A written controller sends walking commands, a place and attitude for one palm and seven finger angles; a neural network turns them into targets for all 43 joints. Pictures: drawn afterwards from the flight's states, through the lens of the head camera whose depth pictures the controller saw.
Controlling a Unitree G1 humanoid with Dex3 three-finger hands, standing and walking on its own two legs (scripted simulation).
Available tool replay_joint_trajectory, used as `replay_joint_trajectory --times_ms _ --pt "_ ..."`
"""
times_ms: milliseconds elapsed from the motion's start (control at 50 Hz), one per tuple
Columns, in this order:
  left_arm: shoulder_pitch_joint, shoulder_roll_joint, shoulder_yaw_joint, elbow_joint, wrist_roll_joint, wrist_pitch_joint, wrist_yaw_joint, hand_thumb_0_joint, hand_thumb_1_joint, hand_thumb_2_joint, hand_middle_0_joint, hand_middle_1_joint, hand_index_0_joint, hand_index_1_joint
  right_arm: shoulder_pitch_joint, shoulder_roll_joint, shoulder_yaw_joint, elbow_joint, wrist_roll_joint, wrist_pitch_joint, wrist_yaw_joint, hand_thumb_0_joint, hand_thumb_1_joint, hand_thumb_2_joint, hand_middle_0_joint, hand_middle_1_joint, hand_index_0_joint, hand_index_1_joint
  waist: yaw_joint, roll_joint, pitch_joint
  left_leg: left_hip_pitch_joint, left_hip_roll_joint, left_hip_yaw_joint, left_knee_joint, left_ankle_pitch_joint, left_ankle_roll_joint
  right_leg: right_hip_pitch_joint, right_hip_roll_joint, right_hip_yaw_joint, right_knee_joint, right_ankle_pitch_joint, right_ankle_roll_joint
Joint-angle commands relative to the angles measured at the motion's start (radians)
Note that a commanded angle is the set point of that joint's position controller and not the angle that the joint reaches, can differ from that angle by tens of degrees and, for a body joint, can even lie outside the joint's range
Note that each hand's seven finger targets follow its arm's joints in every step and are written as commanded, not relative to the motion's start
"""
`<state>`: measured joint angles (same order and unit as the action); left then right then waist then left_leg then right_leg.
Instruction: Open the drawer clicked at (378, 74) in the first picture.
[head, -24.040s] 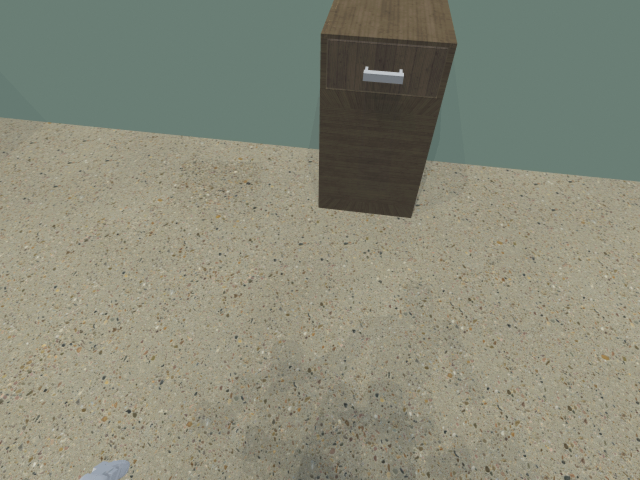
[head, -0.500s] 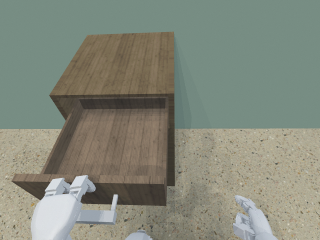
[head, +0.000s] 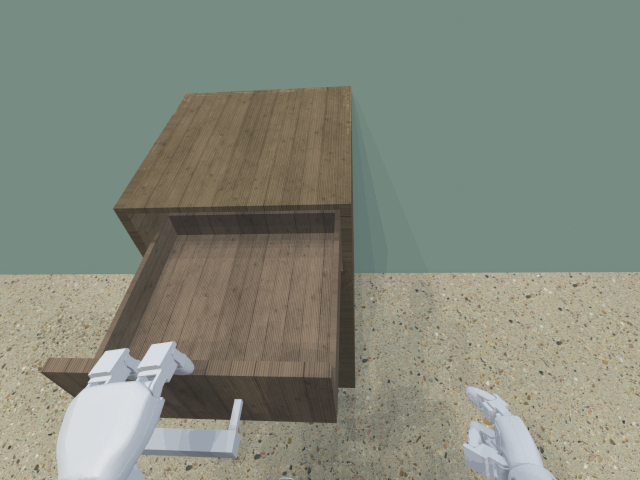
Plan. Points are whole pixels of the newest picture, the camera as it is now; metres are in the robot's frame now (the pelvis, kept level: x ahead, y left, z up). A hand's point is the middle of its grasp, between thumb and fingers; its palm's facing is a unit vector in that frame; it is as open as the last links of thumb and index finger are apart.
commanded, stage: lift the hand off the handle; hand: left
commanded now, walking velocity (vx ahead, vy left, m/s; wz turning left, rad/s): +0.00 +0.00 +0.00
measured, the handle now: (192, 424) +0.20 +0.21 -0.06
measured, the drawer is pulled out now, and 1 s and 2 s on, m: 0.30 0.30 0.30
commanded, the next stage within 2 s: draw the hand back to the body in 0.44 s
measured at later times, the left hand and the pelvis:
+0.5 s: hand (135, 413) +0.17 +0.22 +0.08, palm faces +0.05 -0.18 -0.98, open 13.9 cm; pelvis +0.00 +0.01 +0.01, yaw +0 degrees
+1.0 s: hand (96, 415) +0.16 +0.24 +0.11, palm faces +0.06 -0.13 -0.99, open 13.9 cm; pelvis +0.00 +0.01 +0.02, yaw +1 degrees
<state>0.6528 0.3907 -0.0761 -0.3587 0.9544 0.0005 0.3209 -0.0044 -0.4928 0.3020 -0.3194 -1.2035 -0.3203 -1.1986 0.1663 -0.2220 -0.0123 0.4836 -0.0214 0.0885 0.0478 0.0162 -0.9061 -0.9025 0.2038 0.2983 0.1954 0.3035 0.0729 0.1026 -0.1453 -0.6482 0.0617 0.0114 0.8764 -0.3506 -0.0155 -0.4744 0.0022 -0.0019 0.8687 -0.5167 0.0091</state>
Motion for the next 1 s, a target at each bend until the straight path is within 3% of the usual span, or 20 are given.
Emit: replay_joint_trajectory --times_ms 0,80,160,180,260,280,340,380,460,480,560,620,640,780,840,860,880,940,960,980 --pt "-0.031 0.171 0.150 -0.222 0.012 -0.010 0.035 0.000 -0.500 0.300 -0.300 -1.200 -0.300 -1.200 -0.131 -0.082 -0.034 -0.176 -0.003 -0.050 -0.001 0.000 -0.900 -0.900 0.200 0.300 0.200 0.300 -0.001 -0.070 -0.061 0.305 -0.038 0.000 -0.098 0.152 0.051 -0.178 0.031 -0.035 -0.202 0.234 -0.046" --pt "-0.014 0.155 0.157 -0.207 -0.015 0.005 0.026 0.000 -0.500 0.300 -0.300 -1.200 -0.300 -1.200 -0.148 -0.077 -0.031 -0.173 0.012 -0.052 -0.010 0.000 -0.900 -0.900 0.200 0.300 0.200 0.300 -0.008 -0.072 -0.028 0.295 -0.037 0.003 -0.119 0.130 0.051 -0.139 0.024 -0.039 -0.221 0.240 -0.039" --pt "-0.065 0.184 0.169 -0.228 -0.025 0.000 -0.004 0.000 -0.500 0.300 -0.300 -1.200 -0.300 -1.200 -0.144 -0.086 -0.027 -0.166 0.005 -0.066 -0.020 0.000 -0.900 -0.900 0.200 0.300 0.200 0.300 -0.003 -0.069 -0.048 0.331 -0.043 0.004 -0.132 0.124 0.053 -0.142 0.023 -0.028 -0.254 0.212 -0.033" --pt "-0.055 0.139 0.122 -0.220 -0.036 0.003 -0.014 0.000 -0.500 0.300 -0.300 -1.200 -0.300 -1.200 -0.148 -0.080 -0.027 -0.167 0.014 -0.072 -0.024 0.000 -0.900 -0.900 0.200 0.300 0.200 0.300 -0.017 -0.079 -0.018 0.322 -0.039 0.002 -0.138 0.111 0.057 -0.130 0.017 -0.036 -0.257 0.212 -0.030" --pt "-0.068 0.180 0.144 -0.263 -0.029 -0.008 -0.040 0.000 -0.500 0.300 -0.300 -1.200 -0.300 -1.200 -0.142 -0.086 -0.023 -0.169 0.005 -0.082 -0.023 0.000 -0.900 -0.900 0.200 0.300 0.200 0.300 0.003 -0.068 -0.062 0.360 -0.043 0.002 -0.149 0.151 0.056 -0.115 0.020 -0.038 -0.264 0.233 -0.033" --pt "-0.066 0.160 0.132 -0.259 -0.033 -0.007 -0.042 0.000 -0.500 0.300 -0.300 -1.200 -0.300 -1.200 -0.145 -0.082 -0.025 -0.163 0.013 -0.079 -0.025 0.000 -0.900 -0.900 0.200 0.300 0.200 0.300 -0.007 -0.059 -0.028 0.344 -0.038 0.000 -0.159 0.146 0.054 -0.102 0.019 -0.045 -0.265 0.235 -0.034" --pt "-0.041 0.182 0.171 -0.255 -0.026 0.001 -0.041 0.000 -0.500 0.300 -0.300 -1.200 -0.300 -1.200 -0.154 -0.083 -0.026 -0.163 0.014 -0.077 -0.020 0.000 -0.900 -0.900 0.200 0.300 0.200 0.300 0.009 -0.053 -0.026 0.356 -0.033 -0.001 -0.168 0.166 0.047 -0.092 0.025 -0.043 -0.274 0.245 -0.040" --pt "-0.035 0.131 0.119 -0.257 -0.022 0.002 -0.042 0.000 -0.500 0.300 -0.300 -1.200 -0.300 -1.200 -0.149 -0.079 -0.029 -0.167 0.015 -0.070 -0.009 0.000 -0.900 -0.900 0.200 0.300 0.200 0.300 0.003 -0.045 -0.029 0.353 -0.031 0.001 -0.172 0.182 0.047 -0.089 0.024 -0.059 -0.253 0.259 -0.040" --pt "-0.045 0.162 0.140 -0.261 -0.011 0.014 -0.042 0.000 -0.500 0.300 -0.300 -1.200 -0.300 -1.200 -0.147 -0.088 -0.026 -0.175 0.010 -0.059 0.002 0.000 -0.900 -0.900 0.200 0.300 0.200 0.300 0.014 -0.069 -0.056 0.362 -0.033 0.000 -0.175 0.200 0.046 -0.092 0.033 -0.058 -0.252 0.266 -0.040" --pt "-0.036 0.133 0.115 -0.270 -0.021 0.017 -0.038 0.000 -0.500 0.300 -0.300 -1.200 -0.300 -1.200 -0.154 -0.081 -0.030 -0.177 0.017 -0.060 -0.002 0.000 -0.900 -0.900 0.200 0.300 0.200 0.300 0.006 -0.056 -0.050 0.358 -0.029 0.001 -0.178 0.187 0.047 -0.077 0.026 -0.059 -0.251 0.263 -0.039" --pt "-0.036 0.172 0.140 -0.321 -0.009 0.005 -0.032 0.000 -0.500 0.300 -0.300 -1.200 -0.300 -1.200 -0.140 -0.085 -0.029 -0.184 0.006 -0.063 0.004 0.000 -0.900 -0.900 0.200 0.300 0.200 0.300 0.014 -0.054 -0.097 0.394 -0.032 0.001 -0.157 0.234 0.050 -0.091 0.030 -0.047 -0.249 0.293 -0.045" --pt "-0.025 0.171 0.150 -0.328 -0.022 0.003 -0.027 0.000 -0.500 0.300 -0.300 -1.200 -0.300 -1.200 -0.154 -0.085 -0.029 -0.184 0.013 -0.058 0.000 0.000 -0.900 -0.900 0.200 0.300 0.200 0.300 0.004 -0.040 -0.056 0.377 -0.027 0.001 -0.162 0.213 0.049 -0.087 0.022 -0.051 -0.255 0.290 -0.041" --pt "-0.014 0.194 0.190 -0.324 -0.025 0.010 -0.026 0.000 -0.500 0.300 -0.300 -1.200 -0.300 -1.200 -0.160 -0.086 -0.030 -0.181 0.016 -0.059 -0.004 0.000 -0.900 -0.900 0.200 0.300 0.200 0.300 0.011 -0.054 -0.054 0.372 -0.027 -0.002 -0.162 0.208 0.046 -0.075 0.028 -0.041 -0.264 0.292 -0.045" --pt "-0.005 0.192 0.197 -0.301 -0.062 0.022 -0.060 0.000 -0.500 0.300 -0.300 -1.200 -0.300 -1.200 -0.165 -0.088 -0.029 -0.172 0.027 -0.059 -0.017 0.000 -0.900 -0.900 0.200 0.300 0.200 0.300 0.007 -0.080 -0.017 0.365 -0.030 0.004 -0.193 0.170 0.048 -0.053 0.020 -0.054 -0.290 0.270 -0.029" --pt "-0.028 0.212 0.213 -0.323 -0.071 0.016 -0.082 0.000 -0.500 0.300 -0.300 -1.200 -0.300 -1.200 -0.182 -0.092 -0.022 -0.174 0.029 -0.071 -0.027 0.000 -0.900 -0.900 0.200 0.300 0.200 0.300 0.015 -0.045 -0.002 0.381 -0.035 0.005 -0.202 0.167 0.049 -0.046 0.016 -0.040 -0.318 0.274 -0.030" --pt "-0.039 0.248 0.237 -0.329 -0.065 0.006 -0.087 0.000 -0.500 0.300 -0.300 -1.200 -0.300 -1.200 -0.161 -0.096 -0.020 -0.173 0.020 -0.073 -0.027 0.000 -0.900 -0.900 0.200 0.300 0.200 0.300 0.018 -0.068 -0.032 0.399 -0.036 0.007 -0.200 0.181 0.051 -0.051 0.015 -0.046 -0.315 0.275 -0.025" --pt "-0.019 0.221 0.223 -0.310 -0.075 0.005 -0.091 0.000 -0.500 0.300 -0.300 -1.200 -0.300 -1.200 -0.164 -0.091 -0.025 -0.166 0.027 -0.072 -0.033 0.000 -0.900 -0.900 0.200 0.300 0.200 0.300 0.009 -0.086 -0.004 0.385 -0.034 0.008 -0.205 0.167 0.050 -0.040 0.013 -0.050 -0.320 0.270 -0.022" --pt "-0.043 0.237 0.245 -0.338 -0.083 -0.009 -0.100 0.000 -0.500 0.300 -0.300 -1.200 -0.300 -1.200 -0.178 -0.095 -0.023 -0.173 0.030 -0.082 -0.036 0.000 -0.900 -0.900 0.200 0.300 0.200 0.300 0.016 -0.043 0.020 0.394 -0.033 0.003 -0.219 0.152 0.045 -0.045 0.017 -0.047 -0.341 0.237 -0.027" --pt "-0.066 0.259 0.256 -0.340 -0.073 -0.018 -0.101 0.000 -0.500 0.300 -0.300 -1.200 -0.300 -1.200 -0.159 -0.099 -0.018 -0.168 0.019 -0.082 -0.034 0.000 -0.900 -0.900 0.200 0.300 0.200 0.300 0.016 -0.053 -0.011 0.411 -0.037 0.003 -0.215 0.165 0.048 -0.054 0.015 -0.053 -0.333 0.235 -0.024" --pt "-0.060 0.239 0.244 -0.331 -0.083 -0.017 -0.100 0.000 -0.500 0.300 -0.300 -1.200 -0.300 -1.200 -0.162 -0.094 -0.024 -0.165 0.026 -0.081 -0.039 0.000 -0.900 -0.900 0.200 0.300 0.200 0.300 0.009 -0.056 0.016 0.401 -0.032 0.005 -0.223 0.146 0.046 -0.045 0.012 -0.060 -0.338 0.221 -0.022"
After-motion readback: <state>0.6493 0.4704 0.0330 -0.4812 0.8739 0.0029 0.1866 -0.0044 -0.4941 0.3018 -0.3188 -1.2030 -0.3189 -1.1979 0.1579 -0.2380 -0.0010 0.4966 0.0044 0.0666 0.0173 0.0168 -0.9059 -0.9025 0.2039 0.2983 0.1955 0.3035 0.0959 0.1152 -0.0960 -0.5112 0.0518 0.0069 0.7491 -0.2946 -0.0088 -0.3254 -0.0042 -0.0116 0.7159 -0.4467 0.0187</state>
